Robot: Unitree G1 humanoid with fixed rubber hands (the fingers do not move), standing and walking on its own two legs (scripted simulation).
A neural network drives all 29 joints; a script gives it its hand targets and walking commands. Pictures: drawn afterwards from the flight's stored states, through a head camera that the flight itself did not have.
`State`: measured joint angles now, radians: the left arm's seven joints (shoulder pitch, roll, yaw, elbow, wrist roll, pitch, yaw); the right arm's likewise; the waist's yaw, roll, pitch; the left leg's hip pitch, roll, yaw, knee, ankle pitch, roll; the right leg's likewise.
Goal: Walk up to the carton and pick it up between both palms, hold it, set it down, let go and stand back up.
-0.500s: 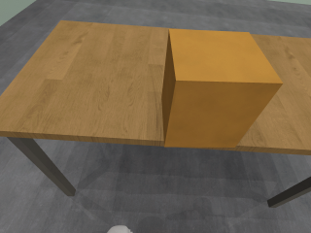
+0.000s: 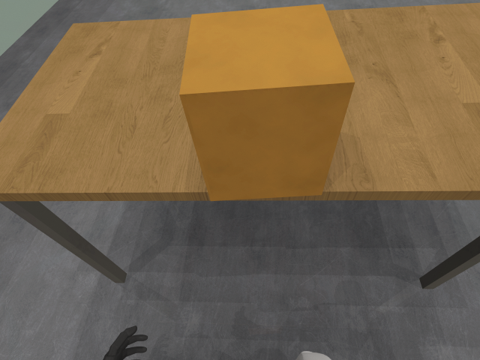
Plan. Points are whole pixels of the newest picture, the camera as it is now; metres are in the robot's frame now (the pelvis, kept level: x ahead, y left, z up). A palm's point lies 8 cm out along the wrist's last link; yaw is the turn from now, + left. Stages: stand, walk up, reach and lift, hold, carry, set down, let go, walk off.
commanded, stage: walk up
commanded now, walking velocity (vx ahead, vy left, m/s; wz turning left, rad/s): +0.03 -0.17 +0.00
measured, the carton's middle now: (261, 111) +0.49 -0.05 +0.12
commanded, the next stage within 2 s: none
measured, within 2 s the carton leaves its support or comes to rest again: neither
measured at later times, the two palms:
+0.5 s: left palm out of the picture +0.00 +0.17 -0.12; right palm out of the picture -0.02 -0.27 -0.12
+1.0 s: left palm out of the picture -0.05 +0.19 -0.13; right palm out of the picture -0.03 -0.23 -0.13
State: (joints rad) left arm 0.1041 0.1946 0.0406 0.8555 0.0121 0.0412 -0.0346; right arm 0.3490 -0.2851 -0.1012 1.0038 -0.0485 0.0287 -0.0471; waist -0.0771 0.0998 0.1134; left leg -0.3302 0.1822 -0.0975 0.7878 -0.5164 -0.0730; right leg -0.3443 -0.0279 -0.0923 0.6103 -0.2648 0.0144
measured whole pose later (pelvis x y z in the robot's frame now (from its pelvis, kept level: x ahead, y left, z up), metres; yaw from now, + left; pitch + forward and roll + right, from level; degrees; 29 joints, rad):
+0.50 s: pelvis -0.01 -0.05 +0.02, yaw +0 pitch +1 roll -1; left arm 0.29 0.16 -0.01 1.04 0.01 -0.01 0.03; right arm 0.27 -0.16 0.01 1.12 -0.01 0.03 -0.03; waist 0.00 0.00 0.00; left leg -0.10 -0.01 -0.01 0.38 -0.30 0.01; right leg -0.24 0.04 -0.12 0.36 -0.13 -0.07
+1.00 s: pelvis +0.00 -0.02 +0.02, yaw -2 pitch +0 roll +0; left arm 0.36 0.13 0.00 1.15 0.01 0.01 0.01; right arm 0.34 -0.12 0.02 1.15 -0.01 -0.02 -0.03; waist 0.01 0.01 -0.03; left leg -0.05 -0.05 0.02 0.36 -0.37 0.06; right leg -0.29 0.00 -0.08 0.57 -0.36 -0.01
